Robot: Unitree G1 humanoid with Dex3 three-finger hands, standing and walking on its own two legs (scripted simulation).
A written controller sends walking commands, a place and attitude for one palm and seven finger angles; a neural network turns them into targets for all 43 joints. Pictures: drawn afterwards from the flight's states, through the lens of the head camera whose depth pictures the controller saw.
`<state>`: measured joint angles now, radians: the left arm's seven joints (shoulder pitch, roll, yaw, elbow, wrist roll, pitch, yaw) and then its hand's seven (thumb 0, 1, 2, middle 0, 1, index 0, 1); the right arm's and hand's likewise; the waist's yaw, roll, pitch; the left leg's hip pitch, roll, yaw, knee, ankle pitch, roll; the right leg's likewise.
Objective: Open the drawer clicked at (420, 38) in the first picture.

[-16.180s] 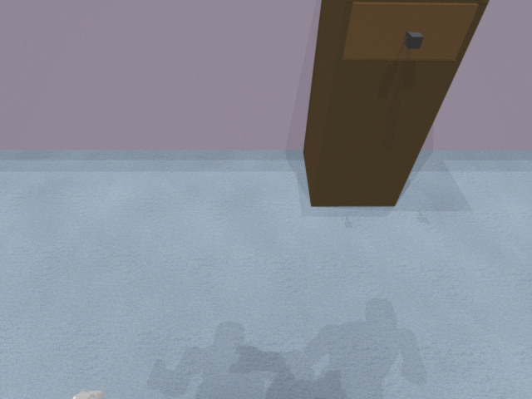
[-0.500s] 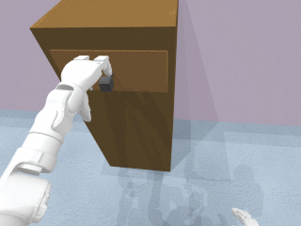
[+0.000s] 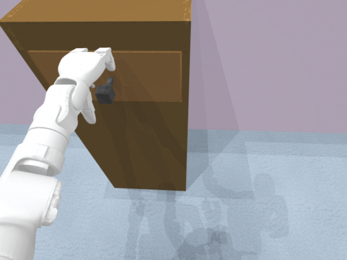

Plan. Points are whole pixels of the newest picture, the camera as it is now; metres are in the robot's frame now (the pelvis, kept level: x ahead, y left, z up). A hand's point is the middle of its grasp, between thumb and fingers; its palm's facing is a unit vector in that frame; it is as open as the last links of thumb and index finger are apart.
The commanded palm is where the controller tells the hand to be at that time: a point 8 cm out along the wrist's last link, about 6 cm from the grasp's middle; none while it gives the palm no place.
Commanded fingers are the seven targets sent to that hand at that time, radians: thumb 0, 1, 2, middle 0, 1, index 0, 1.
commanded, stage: move the hooked fingers above the handle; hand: left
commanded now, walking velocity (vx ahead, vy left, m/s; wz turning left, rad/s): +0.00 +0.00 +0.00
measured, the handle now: (107, 89) +0.53 +0.19 +0.09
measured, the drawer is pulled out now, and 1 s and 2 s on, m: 0.00 0.00 0.00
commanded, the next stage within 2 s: lower the fingers behind the handle in 1.54 s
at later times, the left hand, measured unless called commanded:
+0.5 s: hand (90, 84) +0.47 +0.20 +0.15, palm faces +0.00 -0.01 -1.00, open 13.8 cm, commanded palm +0.46 +0.20 +0.21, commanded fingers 0.00 -0.50 0.30 -0.30 -1.20 -0.30 -1.20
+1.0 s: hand (95, 85) +0.47 +0.19 +0.15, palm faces -0.02 -0.01 -1.00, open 13.8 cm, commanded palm +0.46 +0.20 +0.21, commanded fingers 0.00 -0.50 0.30 -0.30 -1.20 -0.30 -1.20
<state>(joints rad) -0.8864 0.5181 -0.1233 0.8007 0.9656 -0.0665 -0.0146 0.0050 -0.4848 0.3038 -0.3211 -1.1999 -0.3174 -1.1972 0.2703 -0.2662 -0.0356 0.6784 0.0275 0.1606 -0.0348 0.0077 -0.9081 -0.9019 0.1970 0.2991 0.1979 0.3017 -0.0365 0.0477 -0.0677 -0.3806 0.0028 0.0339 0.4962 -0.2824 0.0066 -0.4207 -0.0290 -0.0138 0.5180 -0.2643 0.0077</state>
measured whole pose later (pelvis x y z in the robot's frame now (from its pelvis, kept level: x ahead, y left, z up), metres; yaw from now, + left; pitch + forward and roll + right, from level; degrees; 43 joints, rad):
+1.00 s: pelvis -0.01 +0.00 +0.00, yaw +0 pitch +9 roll +0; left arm -0.91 0.51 -0.14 0.81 0.97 -0.07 -0.04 0.00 -0.49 0.30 -0.32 -1.20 -0.32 -1.20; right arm 0.29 -0.27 -0.04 0.66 0.03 0.16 -0.05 0.01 -0.91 -0.90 0.20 0.30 0.20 0.30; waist -0.04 0.06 -0.08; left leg -0.39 0.01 0.03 0.52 -0.29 0.00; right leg -0.43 -0.03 -0.02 0.54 -0.27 0.00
